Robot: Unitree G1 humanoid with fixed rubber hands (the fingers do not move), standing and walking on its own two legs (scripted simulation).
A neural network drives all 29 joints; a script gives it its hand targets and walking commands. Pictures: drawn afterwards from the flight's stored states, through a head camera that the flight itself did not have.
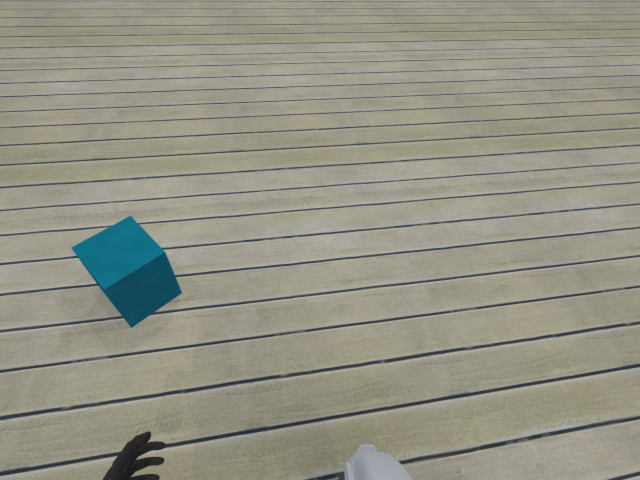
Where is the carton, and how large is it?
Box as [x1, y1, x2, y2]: [71, 216, 181, 327]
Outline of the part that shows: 129,216 71,247 98,285 131,327 181,292 164,251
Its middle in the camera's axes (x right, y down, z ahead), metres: -0.63 +0.10 +1.31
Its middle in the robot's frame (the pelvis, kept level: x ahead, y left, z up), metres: +0.88 +0.54 -0.66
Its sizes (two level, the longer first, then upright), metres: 0.210 0.200 0.250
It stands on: the floor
